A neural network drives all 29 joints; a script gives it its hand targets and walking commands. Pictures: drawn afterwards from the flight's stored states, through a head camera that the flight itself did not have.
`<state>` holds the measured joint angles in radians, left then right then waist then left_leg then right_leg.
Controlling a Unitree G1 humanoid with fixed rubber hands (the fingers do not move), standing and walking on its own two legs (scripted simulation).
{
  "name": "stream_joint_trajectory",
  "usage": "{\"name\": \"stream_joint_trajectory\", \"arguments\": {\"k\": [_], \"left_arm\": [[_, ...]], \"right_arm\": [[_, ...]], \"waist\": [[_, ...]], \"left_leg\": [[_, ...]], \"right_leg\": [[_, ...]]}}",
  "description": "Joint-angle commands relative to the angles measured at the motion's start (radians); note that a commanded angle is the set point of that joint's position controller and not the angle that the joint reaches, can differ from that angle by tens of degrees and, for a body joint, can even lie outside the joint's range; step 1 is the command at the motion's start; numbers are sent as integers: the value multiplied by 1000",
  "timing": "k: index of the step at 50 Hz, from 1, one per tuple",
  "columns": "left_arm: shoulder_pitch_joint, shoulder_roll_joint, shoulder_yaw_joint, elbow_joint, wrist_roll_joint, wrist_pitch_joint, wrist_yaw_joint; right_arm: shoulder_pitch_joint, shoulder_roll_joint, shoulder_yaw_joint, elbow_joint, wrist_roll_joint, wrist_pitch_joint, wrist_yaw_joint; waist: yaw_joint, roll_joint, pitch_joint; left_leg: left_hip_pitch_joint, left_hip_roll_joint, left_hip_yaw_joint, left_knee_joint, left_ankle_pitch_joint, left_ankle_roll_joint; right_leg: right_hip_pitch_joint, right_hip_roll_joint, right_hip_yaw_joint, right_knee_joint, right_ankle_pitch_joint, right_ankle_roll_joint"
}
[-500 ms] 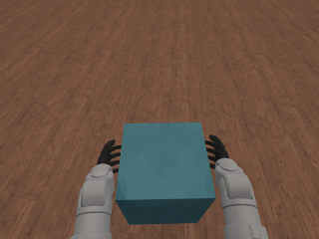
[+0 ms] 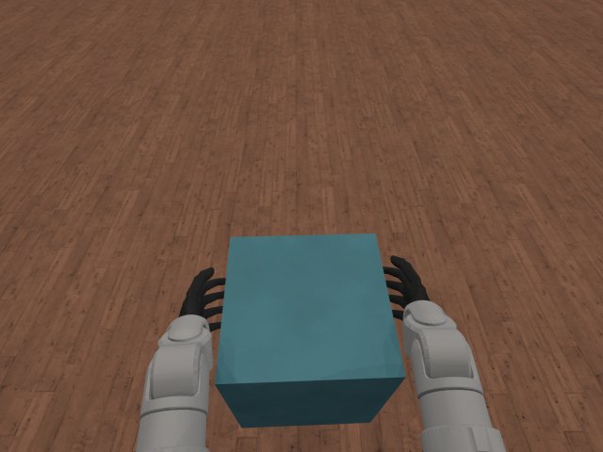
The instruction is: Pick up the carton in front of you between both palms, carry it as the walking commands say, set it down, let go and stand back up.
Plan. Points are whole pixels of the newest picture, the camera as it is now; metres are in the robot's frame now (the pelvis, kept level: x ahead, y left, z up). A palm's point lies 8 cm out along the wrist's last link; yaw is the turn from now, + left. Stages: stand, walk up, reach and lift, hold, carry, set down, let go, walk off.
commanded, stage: hold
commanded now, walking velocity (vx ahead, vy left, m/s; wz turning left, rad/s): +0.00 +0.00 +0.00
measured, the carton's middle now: (304, 336) +0.28 +0.01 -0.05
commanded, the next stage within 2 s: set down in 0.24 s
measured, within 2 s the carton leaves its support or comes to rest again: neither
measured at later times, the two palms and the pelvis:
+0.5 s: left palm (195, 313) +0.28 +0.16 +0.03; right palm (414, 311) +0.27 -0.14 +0.03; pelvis -0.04 +0.03 -0.02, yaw +0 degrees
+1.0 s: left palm (217, 336) +0.35 +0.18 -0.19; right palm (371, 334) +0.34 -0.12 -0.18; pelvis -0.05 +0.03 -0.11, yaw +0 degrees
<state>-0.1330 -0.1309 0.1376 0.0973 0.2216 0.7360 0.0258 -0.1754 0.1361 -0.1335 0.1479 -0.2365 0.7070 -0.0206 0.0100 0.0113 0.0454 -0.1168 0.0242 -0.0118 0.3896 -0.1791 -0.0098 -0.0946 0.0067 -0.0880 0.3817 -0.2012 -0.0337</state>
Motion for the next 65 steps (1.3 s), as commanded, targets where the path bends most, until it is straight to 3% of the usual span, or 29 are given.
{"name": "stream_joint_trajectory", "arguments": {"k": [1,4,7,15,21,24,28,32,35,38,42,47,50,56,65], "left_arm": [[-494,-835,-534,-98,-232,-64,-229],[-472,-858,-485,-45,-199,-62,-219],[-487,-879,-448,2,-176,-56,-221],[-674,-943,-435,86,-190,-54,-266],[-948,-994,-268,384,-115,-127,-292],[-1014,-928,-106,522,-25,-170,-262],[-1008,-754,102,607,102,-218,-212],[-988,-625,185,609,162,-287,-191],[-978,-611,146,601,146,-373,-189],[-994,-684,32,582,94,-476,-195],[-1052,-796,-176,530,5,-594,-204],[-1102,-834,-397,388,-109,-620,-191],[-1076,-832,-415,395,-120,-591,-188],[-1082,-820,-306,516,-83,-512,-233],[-1213,-750,-221,595,-82,-513,-247]], "right_arm": [[-402,883,495,-78,212,-34,192],[-456,897,523,-72,243,-23,217],[-483,902,503,-27,241,-14,238],[-589,937,401,104,197,-22,272],[-881,928,203,359,103,-103,311],[-972,887,64,480,31,-139,291],[-956,776,-120,582,-95,-169,234],[-912,667,-209,581,-164,-245,196],[-901,664,-192,557,-149,-334,181],[-915,730,-98,529,-97,-441,175],[-966,838,102,488,-6,-561,179],[-1004,902,337,338,125,-588,162],[-982,920,378,338,156,-555,155],[-1011,942,270,445,118,-473,169],[-1135,900,169,502,95,-478,137]], "waist": [[-20,-29,-287],[23,-35,-255],[28,-30,-211],[-23,-7,-162],[-49,12,-137],[-37,7,-101],[-8,-36,-63],[-8,-33,-124],[-19,-28,-239],[-28,-12,-398],[-45,12,-729],[-34,33,-1225],[-17,29,-1220],[4,-6,-998],[-8,-2,-1033]], "left_leg": [[20,-121,-72,-27,180,28],[18,-117,-78,-38,118,46],[31,-106,-77,-48,45,54],[59,-92,-65,-44,-113,44],[-13,-67,-92,-13,-361,47],[-73,-66,-95,22,-397,52],[-149,-82,-79,95,-343,54],[-255,-98,-56,197,-234,46],[-330,-116,-52,282,-108,40],[-375,-131,-55,368,19,32],[-418,-141,-64,517,204,15],[-419,-149,-69,687,412,1],[-549,-158,-52,734,346,-5],[-855,-164,-33,779,84,12],[-1052,-176,-19,940,79,12]], "right_leg": [[197,45,200,-24,314,24],[161,44,196,-23,232,35],[100,44,191,-36,116,31],[-19,46,177,-52,-111,-5],[-90,57,158,34,-267,-11],[-142,64,155,85,-288,-3],[-240,69,155,129,-291,-3],[-374,82,146,210,-204,4],[-460,97,143,289,-105,13],[-539,113,139,371,-14,16],[-634,133,132,513,138,33],[-730,148,124,679,298,55],[-819,151,122,731,255,69],[-1001,156,119,787,52,75],[-1198,167,104,943,41,77]]}}
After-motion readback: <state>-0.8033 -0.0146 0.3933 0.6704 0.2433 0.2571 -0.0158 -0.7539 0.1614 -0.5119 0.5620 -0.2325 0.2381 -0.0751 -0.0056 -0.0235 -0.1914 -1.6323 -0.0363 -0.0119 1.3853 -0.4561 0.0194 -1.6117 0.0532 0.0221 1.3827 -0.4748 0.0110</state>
